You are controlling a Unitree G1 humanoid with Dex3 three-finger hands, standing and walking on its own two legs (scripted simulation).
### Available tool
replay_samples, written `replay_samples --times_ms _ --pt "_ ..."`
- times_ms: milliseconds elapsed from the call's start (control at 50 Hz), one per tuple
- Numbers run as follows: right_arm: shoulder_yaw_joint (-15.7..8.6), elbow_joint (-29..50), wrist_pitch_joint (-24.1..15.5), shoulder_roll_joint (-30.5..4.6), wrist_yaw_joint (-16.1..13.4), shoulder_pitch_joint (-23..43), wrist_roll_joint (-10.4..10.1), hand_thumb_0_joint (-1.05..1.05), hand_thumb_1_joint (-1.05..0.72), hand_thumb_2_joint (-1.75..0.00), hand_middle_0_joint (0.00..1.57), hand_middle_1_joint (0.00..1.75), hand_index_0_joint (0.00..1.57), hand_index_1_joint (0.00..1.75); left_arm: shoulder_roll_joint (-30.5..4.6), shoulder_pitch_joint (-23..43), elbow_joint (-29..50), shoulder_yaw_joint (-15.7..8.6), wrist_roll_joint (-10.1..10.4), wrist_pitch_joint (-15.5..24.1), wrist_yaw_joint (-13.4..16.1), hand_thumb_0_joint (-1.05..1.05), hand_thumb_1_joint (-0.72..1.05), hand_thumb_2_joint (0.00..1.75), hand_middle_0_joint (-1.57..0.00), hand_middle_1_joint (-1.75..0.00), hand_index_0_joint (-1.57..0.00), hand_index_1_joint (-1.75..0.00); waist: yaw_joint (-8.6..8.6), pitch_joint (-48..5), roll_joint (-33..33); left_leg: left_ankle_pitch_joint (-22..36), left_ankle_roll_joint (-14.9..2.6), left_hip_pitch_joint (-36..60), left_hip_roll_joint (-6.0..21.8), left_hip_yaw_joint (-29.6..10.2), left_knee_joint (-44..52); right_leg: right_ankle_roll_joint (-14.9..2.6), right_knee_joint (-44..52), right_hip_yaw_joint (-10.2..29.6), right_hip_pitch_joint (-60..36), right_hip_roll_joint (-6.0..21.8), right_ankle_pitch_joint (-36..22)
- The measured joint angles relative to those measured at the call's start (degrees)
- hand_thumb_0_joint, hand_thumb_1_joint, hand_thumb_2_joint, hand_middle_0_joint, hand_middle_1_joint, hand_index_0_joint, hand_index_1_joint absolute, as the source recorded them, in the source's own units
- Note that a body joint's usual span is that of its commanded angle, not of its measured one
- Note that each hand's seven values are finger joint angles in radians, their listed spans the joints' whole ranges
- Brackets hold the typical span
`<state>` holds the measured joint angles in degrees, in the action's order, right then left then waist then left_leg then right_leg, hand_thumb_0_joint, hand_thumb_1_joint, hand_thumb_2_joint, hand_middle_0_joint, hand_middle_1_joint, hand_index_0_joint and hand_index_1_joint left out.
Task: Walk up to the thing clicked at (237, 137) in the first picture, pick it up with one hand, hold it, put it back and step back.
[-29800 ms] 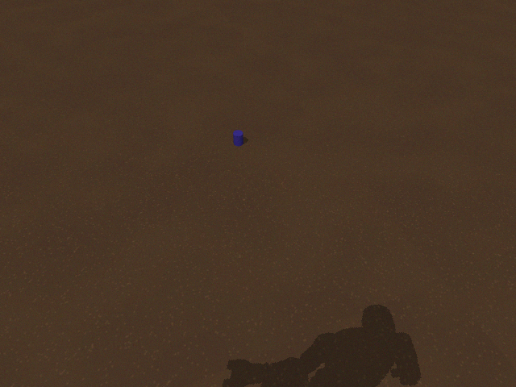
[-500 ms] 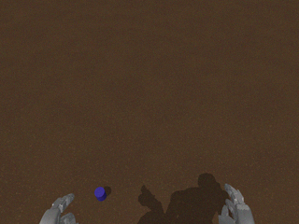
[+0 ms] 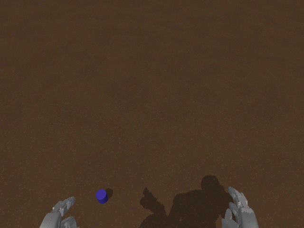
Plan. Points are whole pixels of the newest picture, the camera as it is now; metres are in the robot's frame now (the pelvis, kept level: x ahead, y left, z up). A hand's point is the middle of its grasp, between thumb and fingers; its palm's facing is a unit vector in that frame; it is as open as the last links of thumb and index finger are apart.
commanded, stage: home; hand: left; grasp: from above
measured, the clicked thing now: (102, 196) +0.45 +0.26 -0.68
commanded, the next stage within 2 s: stand in 0.56 s
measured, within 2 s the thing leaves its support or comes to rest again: neither
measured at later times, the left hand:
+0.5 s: hand (78, 227) +0.17 +0.18 -0.05, palm faces +0.05 -0.98 -0.20, open 7.4 cm
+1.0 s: hand out of the picture +0.09 +0.24 -0.11, palm faces +0.03 -0.94 -0.33, open 7.4 cm
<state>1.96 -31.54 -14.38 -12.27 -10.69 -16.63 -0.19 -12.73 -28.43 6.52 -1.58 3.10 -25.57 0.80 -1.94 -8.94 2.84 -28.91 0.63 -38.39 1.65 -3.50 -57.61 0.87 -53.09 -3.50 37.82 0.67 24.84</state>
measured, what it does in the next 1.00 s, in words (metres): stands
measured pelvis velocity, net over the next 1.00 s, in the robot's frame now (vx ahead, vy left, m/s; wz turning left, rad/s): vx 0.00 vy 0.00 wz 0.00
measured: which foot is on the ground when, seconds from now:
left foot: down 0.00-1.00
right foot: down 0.00-1.00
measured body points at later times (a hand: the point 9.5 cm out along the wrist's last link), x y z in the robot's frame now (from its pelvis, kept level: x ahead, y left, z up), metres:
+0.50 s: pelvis +0.01 +0.00 +0.00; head +0.03 +0.00 +0.45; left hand +0.16 +0.23 -0.03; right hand +0.17 -0.24 -0.06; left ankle +0.00 +0.12 -0.68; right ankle +0.02 -0.13 -0.68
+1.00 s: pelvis +0.00 +0.00 +0.04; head +0.02 +0.01 +0.49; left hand +0.09 +0.29 -0.09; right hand +0.10 -0.28 -0.09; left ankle +0.00 +0.12 -0.68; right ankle +0.02 -0.13 -0.68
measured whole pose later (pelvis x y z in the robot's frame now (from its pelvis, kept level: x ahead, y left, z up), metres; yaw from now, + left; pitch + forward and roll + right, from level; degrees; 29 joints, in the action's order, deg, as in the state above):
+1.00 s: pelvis +0.00 +0.00 +0.04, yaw +0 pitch +0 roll +0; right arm -2.7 -52.8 -1.1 -16.6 -1.1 -11.2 3.4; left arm -16.2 -12.7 -48.0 -2.7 -2.5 -2.4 1.7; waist 1.2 2.0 0.2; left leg -21.5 -0.3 -17.3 -0.2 -1.1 -39.2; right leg 1.6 -38.1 -1.5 18.6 2.4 19.0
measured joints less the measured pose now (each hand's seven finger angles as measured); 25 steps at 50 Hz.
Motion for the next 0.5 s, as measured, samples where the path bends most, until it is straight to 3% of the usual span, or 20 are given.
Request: replay_samples --times_ms 500 --pt "-0.4 0.3 0.4 -0.1 0.1 0.2 0.0 0.01 -0.9 -0.9 0.21 0.3 0.2 0.3 0.1 -0.2 0.5 0.0 0.0 0.1 0.1 0.01 0.9 0.9 -0.2 -0.29 -0.2 -0.3 -0.04 -0.3 0.0 -0.8 -0.01 0.0 0.0 -0.1 -0.2 0.05 -0.2 -0.1 0.0 0.0 0.8"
